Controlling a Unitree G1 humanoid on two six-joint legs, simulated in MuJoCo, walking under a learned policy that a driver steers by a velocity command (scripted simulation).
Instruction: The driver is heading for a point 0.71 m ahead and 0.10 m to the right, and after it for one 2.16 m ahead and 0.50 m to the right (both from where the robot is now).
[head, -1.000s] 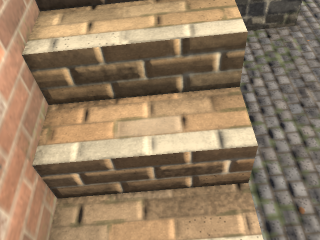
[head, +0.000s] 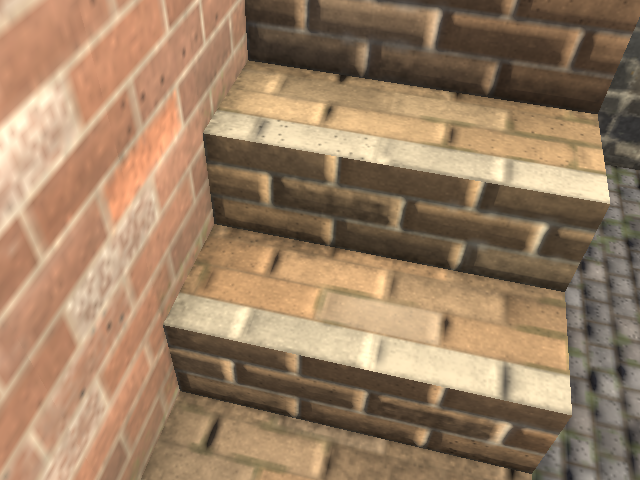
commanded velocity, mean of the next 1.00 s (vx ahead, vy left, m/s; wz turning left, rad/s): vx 0.05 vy -0.01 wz -0.28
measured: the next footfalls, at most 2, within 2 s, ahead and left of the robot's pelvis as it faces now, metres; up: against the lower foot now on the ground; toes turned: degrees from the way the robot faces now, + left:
left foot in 0.18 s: -0.02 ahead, +0.18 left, -0.21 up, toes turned +5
right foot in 0.48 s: +0.12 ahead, -0.10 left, -0.01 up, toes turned -5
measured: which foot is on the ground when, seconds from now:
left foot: up 0.00-0.16, down 0.18-0.70, up 0.72-1.00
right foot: down 0.00-0.18, up 0.20-0.46, down 0.48-1.00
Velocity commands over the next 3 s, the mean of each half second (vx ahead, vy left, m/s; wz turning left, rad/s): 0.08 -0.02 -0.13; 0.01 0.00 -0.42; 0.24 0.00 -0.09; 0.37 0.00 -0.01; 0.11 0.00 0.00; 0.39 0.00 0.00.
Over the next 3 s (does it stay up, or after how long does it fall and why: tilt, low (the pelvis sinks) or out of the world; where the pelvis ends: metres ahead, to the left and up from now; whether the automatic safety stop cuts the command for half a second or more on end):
stays up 0.44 -0.06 0.25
